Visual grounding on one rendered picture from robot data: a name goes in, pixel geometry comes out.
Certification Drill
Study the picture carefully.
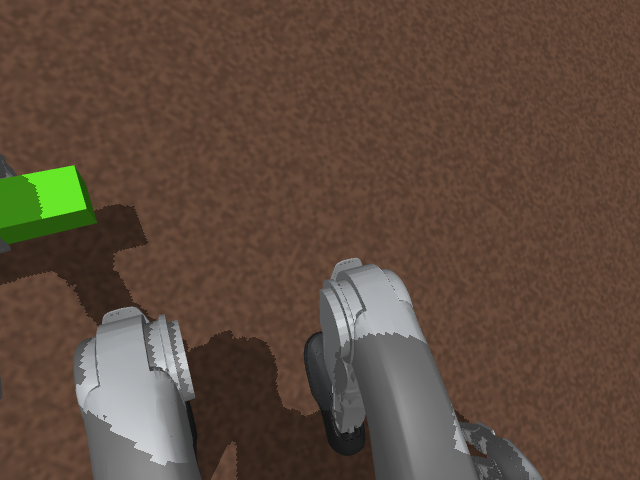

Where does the left robot hand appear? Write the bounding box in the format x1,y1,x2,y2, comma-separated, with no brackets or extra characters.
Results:
0,154,17,253

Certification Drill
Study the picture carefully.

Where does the carton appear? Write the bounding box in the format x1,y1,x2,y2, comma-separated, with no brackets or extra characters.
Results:
0,165,97,244

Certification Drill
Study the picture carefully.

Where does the right robot foot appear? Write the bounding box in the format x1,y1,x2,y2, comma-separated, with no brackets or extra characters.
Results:
304,331,365,456

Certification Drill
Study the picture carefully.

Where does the left robot foot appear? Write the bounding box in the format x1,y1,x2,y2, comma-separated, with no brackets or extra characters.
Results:
185,401,202,479

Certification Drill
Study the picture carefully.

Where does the right robot hand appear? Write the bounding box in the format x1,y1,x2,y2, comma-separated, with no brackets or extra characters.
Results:
459,422,543,480

